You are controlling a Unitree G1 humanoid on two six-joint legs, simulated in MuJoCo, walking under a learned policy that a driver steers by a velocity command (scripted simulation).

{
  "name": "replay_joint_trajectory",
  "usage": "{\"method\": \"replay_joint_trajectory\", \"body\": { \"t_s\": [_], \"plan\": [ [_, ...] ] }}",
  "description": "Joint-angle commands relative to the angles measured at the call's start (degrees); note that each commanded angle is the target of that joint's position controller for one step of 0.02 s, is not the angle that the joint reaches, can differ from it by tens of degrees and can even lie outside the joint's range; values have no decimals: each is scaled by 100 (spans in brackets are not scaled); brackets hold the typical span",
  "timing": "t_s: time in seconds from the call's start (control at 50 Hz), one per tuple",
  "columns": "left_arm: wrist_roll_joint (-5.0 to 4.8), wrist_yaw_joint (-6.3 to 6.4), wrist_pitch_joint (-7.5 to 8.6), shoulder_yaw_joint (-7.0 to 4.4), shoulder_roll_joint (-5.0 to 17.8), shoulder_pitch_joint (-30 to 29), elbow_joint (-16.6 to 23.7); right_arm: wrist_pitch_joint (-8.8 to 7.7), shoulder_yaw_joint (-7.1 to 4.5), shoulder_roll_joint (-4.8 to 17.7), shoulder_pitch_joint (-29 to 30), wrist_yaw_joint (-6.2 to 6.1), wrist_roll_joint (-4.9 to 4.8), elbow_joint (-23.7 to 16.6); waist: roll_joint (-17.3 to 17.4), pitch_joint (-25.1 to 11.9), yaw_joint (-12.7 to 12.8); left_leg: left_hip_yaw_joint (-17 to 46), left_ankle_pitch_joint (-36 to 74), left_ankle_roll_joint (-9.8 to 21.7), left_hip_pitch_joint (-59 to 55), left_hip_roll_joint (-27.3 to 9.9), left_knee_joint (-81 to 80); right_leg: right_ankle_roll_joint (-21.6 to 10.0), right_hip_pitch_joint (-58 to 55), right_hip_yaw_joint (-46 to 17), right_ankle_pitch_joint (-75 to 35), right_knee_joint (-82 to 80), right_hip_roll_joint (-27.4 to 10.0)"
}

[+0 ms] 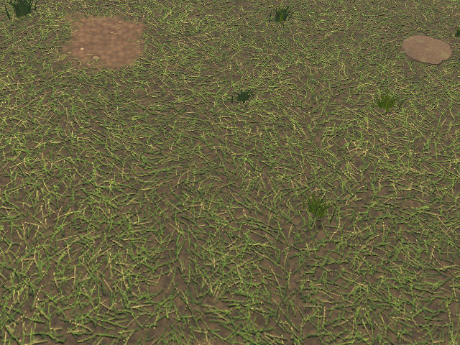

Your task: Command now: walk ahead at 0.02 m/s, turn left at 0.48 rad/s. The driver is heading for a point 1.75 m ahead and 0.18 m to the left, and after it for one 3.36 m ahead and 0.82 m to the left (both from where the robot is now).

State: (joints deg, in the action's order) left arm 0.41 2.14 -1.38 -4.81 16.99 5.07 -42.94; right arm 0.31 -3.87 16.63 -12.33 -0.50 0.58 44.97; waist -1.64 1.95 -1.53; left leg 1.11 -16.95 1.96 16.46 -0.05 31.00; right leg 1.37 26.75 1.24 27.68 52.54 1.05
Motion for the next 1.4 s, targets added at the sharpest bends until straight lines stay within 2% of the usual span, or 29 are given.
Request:
{"method": "replay_joint_trajectory", "body": {
  "t_s": [0.02,0.06,0.14,0.2,0.26,0.3,0.32,0.34,0.36,0.38,0.4,0.42,0.44,0.46,0.5,0.54,0.56,0.6,0.64,0.66,0.68,0.7,0.72,0.74,0.76,0.82,1.02,1.4],
  "plan": [
    [-5,46,72,-166,506,-182,400,-135,-264,1002,197,-81,-135,-458,732,-713,102,1699,3914,1105,-1473,-1471,-889,157,1298,-540,-32,1064,-105],
    [-28,47,86,-145,394,-178,412,-60,-241,937,195,-136,-152,-492,813,-812,157,1553,4106,1074,-1337,-1263,-865,267,984,-456,-396,933,-7],
    [-75,13,140,-90,286,-354,457,51,-309,1070,98,-211,-152,-566,923,-820,32,1670,3600,1031,-1391,-1113,-791,365,658,-471,-745,-263,59],
    [-97,-44,168,-97,365,-341,457,118,-343,1160,211,-194,-133,-670,1093,-790,0,1947,3259,1057,-1023,-1088,-772,365,94,-491,-774,-860,136],
    [-121,-104,222,-126,459,-205,438,161,-339,1136,381,-152,-159,-765,1219,-726,22,2336,2991,1011,-856,-1008,-689,290,-328,-516,-739,-1494,213],
    [-126,-153,288,-157,490,79,372,194,-321,1091,580,-164,-217,-845,1240,-719,202,2529,2633,826,-771,-831,-506,181,-827,-477,-1250,-2459,228],
    [-104,-173,320,-179,522,315,284,208,-286,1008,669,-189,-235,-888,1172,-745,335,2435,2195,622,-623,-665,-335,86,-1300,-407,-1986,-3152,134],
    [-28,-160,326,-238,764,454,269,202,-218,774,455,-209,-162,-898,745,-912,242,2166,1186,335,-150,-372,140,-151,-2001,-910,-2587,-3281,-551],
    [76,-112,283,-269,1116,321,388,170,-108,405,22,-185,-10,-863,-765,-947,-108,1266,-1201,-22,724,487,1382,-737,-2531,-2134,-4272,-3244,-1745],
    [241,-162,294,-255,1125,401,360,97,-225,780,59,-192,-51,-981,-1441,-829,-25,966,-2402,-280,1419,683,2524,-1757,-2157,-3285,-4520,-3439,-2509],
    [180,-175,335,-181,874,227,438,80,-347,1182,26,-202,-81,-837,-829,-661,7,1084,-2079,-398,1494,434,3387,-1897,-1990,-2985,-4036,-3487,-2367],
    [99,-168,345,-126,665,4,440,112,-394,1226,62,-204,-114,-730,-542,-513,-45,1058,-1659,-469,1537,388,3650,-1621,-1876,-2377,-3626,-3408,-1953],
    [21,-161,339,-79,563,-128,456,176,-374,1068,30,-230,-118,-624,-447,-434,-67,1022,-1403,-560,1508,361,3698,-1402,-1818,-1951,-3310,-3392,-1634],
    [-34,-143,327,-44,524,-161,415,207,-330,919,65,-232,-98,-633,-500,-370,-31,1016,-1148,-644,1487,352,3694,-1374,-1779,-1777,-3381,-3388,-1529],
    [-11,-100,290,10,444,-36,303,198,-220,610,172,-198,-126,-685,-643,-413,18,734,-874,-735,1179,299,3054,-1349,-1784,-1321,-3489,-3407,-1251],
    [6,-72,254,20,466,36,234,174,-107,403,343,-174,-105,-746,-804,-545,131,415,-862,-777,788,71,1990,-1338,-1963,-1148,-3533,-3337,-1194],
    [0,-70,227,5,546,80,202,162,-54,319,437,-154,-88,-772,-884,-573,209,258,-917,-767,494,-4,1477,-1342,-1933,-1111,-3544,-3308,-1191],
    [-27,-83,173,-33,735,282,117,144,-62,425,446,-129,-124,-740,-957,-599,334,46,-710,-730,112,29,691,-1394,-1955,-1236,-3562,-3226,-1281],
    [-108,-100,148,9,712,241,62,132,-81,452,102,-103,-113,-548,-829,-547,126,-115,370,-551,-562,103,-688,-1250,-1750,-1196,-3455,-3048,-1218],
    [-137,-113,176,44,633,446,-33,130,-90,539,60,-95,-68,-514,-679,-503,115,16,934,-393,-963,54,-1244,-1011,-1547,-1160,-3224,-3006,-1128],
    [-52,-149,246,99,524,581,-57,134,-119,801,19,-128,-13,-563,-251,-653,202,574,1811,-190,-1542,-427,-1131,-640,-1154,-1011,-2738,-2815,-975],
    [78,-207,336,160,300,773,-29,159,-191,1166,128,-159,25,-556,820,-743,534,1019,2298,211,-1506,-905,-788,-275,-954,-438,-1841,-2600,-440],
    [116,-194,343,195,248,517,-55,128,-74,672,314,-84,40,-554,977,-738,400,1083,1374,468,-765,-959,-902,-16,-1496,-271,-1400,-2699,-349],
    [106,-185,324,171,367,297,-90,80,0,412,426,-28,74,-570,798,-508,321,961,703,349,-539,-727,-987,84,-1609,-262,-1605,-2687,-325],
    [77,-162,296,159,384,230,-140,39,-1,424,376,-18,105,-505,765,-391,262,849,435,195,-410,-565,-1014,80,-1635,-229,-1722,-2638,-305],
    [37,-102,210,141,432,362,-281,-86,23,464,238,-19,53,-383,732,-84,285,756,583,36,-212,-447,-980,22,-1603,-293,-1949,-2669,-350],
    [-4,-39,188,126,430,493,-871,-134,72,372,129,-43,11,-66,272,-134,249,610,1025,52,-370,-303,-856,96,-1751,-312,-2261,-2729,-389],
    [-34,55,134,169,375,650,-1657,-117,134,316,-116,-90,-27,734,219,-59,245,336,1152,-17,-412,-110,-861,54,-1768,-259,-2293,-2787,-356]
  ]
}}
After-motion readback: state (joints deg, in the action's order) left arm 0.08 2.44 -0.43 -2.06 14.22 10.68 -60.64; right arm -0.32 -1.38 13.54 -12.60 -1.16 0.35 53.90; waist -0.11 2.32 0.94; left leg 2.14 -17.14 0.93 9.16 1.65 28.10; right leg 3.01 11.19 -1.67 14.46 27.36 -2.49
